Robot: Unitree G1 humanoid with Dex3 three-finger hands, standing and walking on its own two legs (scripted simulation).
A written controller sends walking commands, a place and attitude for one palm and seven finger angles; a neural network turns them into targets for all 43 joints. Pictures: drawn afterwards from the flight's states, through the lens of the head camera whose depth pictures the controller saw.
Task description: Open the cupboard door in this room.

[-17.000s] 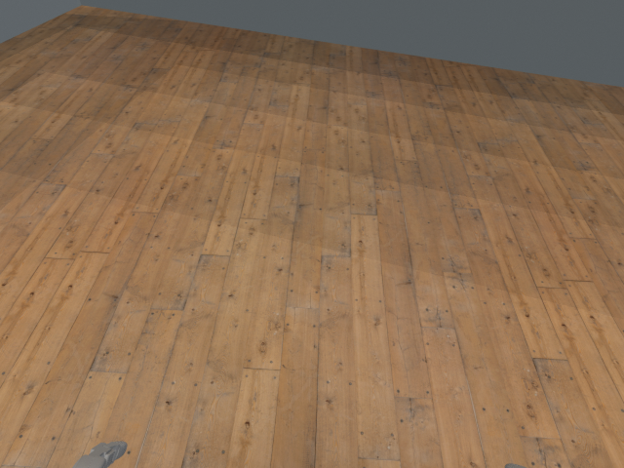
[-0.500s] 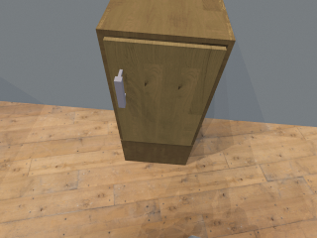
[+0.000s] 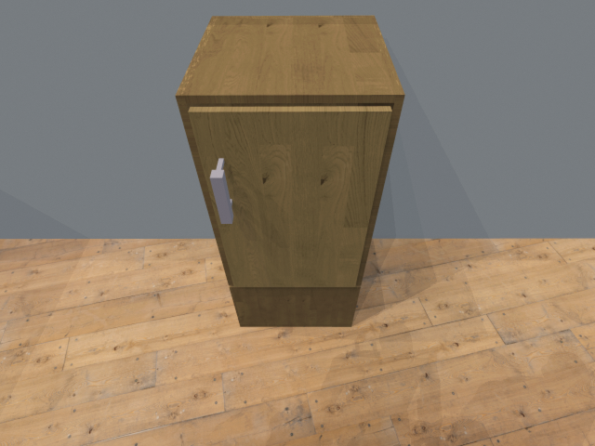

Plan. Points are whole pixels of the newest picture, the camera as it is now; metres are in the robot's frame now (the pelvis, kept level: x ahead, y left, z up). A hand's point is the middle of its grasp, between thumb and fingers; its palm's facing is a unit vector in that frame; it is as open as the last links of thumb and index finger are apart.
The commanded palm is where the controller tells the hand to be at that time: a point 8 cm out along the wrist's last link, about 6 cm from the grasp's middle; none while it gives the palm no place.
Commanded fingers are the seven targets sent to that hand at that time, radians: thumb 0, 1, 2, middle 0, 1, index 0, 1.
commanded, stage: come to a stop and stand still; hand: left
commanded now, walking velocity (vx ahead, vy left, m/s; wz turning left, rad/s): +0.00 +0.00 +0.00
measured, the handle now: (224, 191) +0.60 +0.19 -0.04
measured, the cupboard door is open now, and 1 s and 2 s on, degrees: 0 0 0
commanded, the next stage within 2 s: look again from close up in 0.44 s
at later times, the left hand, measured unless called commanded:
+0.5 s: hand out of the picture -0.04 +0.13 -0.18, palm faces +0.04 -0.99 -0.15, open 7.3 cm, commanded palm none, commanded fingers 0.00 0.90 0.90 -0.20 -0.30 -0.20 -0.30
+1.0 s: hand out of the picture +0.02 +0.18 -0.18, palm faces +0.02 -0.98 -0.21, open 7.3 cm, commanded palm none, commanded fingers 0.00 0.90 0.90 -0.20 -0.30 -0.20 -0.30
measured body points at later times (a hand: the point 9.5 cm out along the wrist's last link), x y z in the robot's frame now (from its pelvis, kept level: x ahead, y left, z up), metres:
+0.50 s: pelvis -0.01 -0.03 +0.00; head +0.00 -0.02 +0.45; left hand -0.04 +0.18 -0.16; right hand -0.05 -0.23 -0.16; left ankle +0.01 +0.11 -0.74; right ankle -0.03 -0.12 -0.74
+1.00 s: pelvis +0.00 +0.00 -0.01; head +0.01 +0.00 +0.44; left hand +0.02 +0.23 -0.16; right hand +0.01 -0.22 -0.16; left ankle +0.01 +0.11 -0.74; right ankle -0.03 -0.12 -0.74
